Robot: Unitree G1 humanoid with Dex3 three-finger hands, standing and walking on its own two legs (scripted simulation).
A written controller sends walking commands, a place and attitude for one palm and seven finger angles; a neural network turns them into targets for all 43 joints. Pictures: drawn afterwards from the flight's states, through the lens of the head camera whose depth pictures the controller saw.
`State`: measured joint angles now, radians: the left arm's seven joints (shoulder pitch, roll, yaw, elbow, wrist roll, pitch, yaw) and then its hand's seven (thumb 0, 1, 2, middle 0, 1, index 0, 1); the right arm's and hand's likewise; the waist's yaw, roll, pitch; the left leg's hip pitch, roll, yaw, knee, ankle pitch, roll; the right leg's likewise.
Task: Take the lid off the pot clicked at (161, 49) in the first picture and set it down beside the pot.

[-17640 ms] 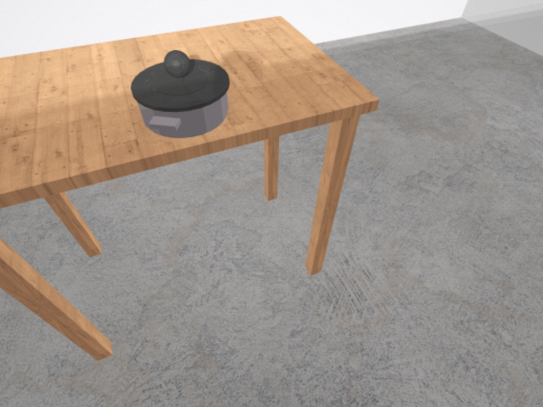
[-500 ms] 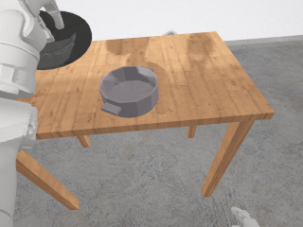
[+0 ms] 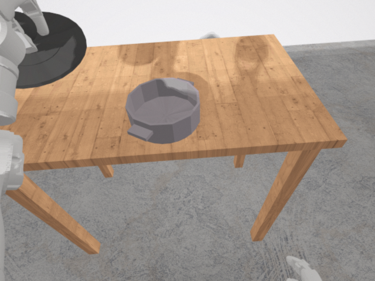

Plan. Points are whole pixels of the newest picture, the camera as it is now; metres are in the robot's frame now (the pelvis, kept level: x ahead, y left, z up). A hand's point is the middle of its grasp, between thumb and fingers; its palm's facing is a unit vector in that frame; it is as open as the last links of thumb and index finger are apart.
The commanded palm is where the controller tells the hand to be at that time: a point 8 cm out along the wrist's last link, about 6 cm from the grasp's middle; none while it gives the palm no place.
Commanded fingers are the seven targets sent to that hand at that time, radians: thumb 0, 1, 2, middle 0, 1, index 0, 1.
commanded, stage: move the lid sideways beside the pot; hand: left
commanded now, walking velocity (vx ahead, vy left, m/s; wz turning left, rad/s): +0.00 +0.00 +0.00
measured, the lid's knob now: (19, 27) +0.47 +0.29 +0.32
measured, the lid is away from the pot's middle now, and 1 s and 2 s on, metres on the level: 0.23 0.24 0.24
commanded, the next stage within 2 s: lower the lid onto the table in 0.24 s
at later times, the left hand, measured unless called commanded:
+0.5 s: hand (11, 39) +0.44 +0.30 +0.31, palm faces -0.10 -0.14 -0.99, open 6.8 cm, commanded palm +0.42 +0.30 +0.37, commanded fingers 0.00 0.84 0.77 -0.86 -1.07 -0.84 -1.06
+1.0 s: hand (30, 58) +0.45 +0.29 +0.27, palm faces -0.15 -0.13 -0.98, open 6.8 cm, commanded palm +0.42 +0.29 +0.34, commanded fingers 0.00 0.84 0.77 -0.86 -1.07 -0.84 -1.06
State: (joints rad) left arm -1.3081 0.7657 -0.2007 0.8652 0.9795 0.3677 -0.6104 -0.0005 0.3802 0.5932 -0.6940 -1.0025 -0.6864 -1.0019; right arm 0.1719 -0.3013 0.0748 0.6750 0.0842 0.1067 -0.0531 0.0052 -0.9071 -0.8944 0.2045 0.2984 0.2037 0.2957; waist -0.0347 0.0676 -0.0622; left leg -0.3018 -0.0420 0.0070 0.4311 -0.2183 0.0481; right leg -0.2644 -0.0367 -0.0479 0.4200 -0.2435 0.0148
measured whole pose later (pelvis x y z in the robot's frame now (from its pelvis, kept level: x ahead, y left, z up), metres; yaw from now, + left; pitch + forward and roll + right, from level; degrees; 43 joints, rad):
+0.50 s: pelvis +0.00 +0.00 +0.00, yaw +0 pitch +6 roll +0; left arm -1.31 0.79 -0.17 0.91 0.98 0.38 -0.60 0.00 0.38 0.59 -0.69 -1.00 -0.69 -1.00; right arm 0.19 -0.31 0.07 0.68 0.09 0.10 -0.05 0.01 -0.91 -0.89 0.20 0.30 0.20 0.30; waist -0.04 0.07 -0.06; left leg -0.31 -0.04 0.01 0.43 -0.22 0.05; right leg -0.26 -0.04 -0.05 0.40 -0.24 0.02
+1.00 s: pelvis +0.01 +0.00 +0.00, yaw +0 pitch +6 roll -1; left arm -1.18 0.76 -0.15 0.84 0.95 0.36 -0.58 0.00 0.39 0.59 -0.69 -1.00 -0.69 -1.00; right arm 0.19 -0.31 0.07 0.67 0.08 0.10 -0.05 0.01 -0.91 -0.89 0.20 0.30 0.20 0.30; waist -0.04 0.07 -0.06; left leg -0.30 -0.04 0.01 0.44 -0.23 0.05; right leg -0.26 -0.04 -0.05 0.41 -0.25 0.02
